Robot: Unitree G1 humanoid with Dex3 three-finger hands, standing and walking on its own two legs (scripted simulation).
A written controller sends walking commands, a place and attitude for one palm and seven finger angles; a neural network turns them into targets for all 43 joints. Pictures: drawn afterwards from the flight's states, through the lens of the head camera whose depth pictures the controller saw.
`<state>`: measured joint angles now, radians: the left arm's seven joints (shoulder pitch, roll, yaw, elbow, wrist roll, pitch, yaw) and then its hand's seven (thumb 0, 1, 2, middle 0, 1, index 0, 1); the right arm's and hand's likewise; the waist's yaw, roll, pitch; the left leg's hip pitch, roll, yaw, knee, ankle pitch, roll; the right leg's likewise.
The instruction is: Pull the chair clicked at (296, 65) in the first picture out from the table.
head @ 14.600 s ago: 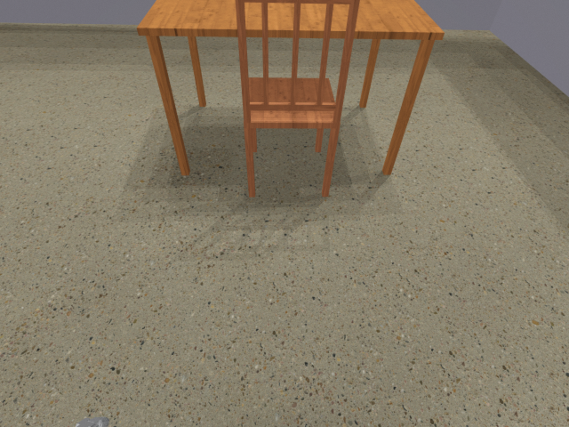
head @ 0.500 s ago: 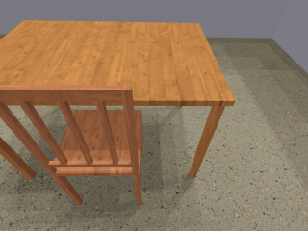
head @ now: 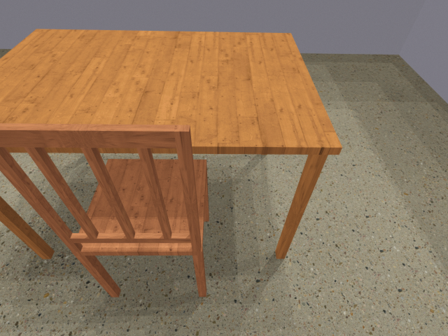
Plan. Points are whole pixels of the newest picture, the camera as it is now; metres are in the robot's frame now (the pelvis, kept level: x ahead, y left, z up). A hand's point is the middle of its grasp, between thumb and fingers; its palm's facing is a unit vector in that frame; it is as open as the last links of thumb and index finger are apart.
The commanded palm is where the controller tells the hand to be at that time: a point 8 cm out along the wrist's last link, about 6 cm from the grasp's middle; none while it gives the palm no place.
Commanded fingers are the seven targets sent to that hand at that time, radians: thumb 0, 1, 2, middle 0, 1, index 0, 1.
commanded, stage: look again from close up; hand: left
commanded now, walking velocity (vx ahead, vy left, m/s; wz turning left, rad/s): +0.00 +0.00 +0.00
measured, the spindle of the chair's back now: (113, 199) +0.43 +0.30 -0.07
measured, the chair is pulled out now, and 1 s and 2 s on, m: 0.00 0.00 0.00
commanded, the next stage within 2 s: none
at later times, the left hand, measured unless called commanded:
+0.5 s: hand out of the picture +0.06 +0.23 -0.16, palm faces -0.02 -0.95 -0.32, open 7.4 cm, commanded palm none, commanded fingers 0.00 0.90 0.90 -0.20 -0.30 -0.20 -0.30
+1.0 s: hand out of the picture +0.07 +0.23 -0.16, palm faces -0.02 -0.94 -0.33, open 7.4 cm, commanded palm none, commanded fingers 0.00 0.90 0.90 -0.20 -0.30 -0.20 -0.30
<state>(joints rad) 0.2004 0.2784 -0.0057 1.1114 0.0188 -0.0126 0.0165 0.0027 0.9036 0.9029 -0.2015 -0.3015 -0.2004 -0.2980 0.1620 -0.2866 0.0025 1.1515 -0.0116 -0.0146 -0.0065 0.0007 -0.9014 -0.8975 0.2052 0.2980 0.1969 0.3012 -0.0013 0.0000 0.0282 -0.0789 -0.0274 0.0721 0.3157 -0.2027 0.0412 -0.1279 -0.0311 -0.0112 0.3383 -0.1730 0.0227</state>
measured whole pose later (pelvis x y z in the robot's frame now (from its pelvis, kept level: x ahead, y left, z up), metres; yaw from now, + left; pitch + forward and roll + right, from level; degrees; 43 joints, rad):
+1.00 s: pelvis +0.01 -0.02 +0.00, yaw +0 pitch -2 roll +0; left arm 0.15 0.32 0.00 1.11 0.02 -0.02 0.00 0.00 0.90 0.90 -0.20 -0.30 -0.20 -0.30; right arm 0.13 -0.33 0.01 1.14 -0.01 -0.02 -0.01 0.00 -0.90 -0.90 0.21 0.30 0.20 0.30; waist 0.00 0.01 0.02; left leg -0.06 0.00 0.06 0.28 -0.20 0.02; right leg -0.11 -0.01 -0.02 0.31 -0.17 0.00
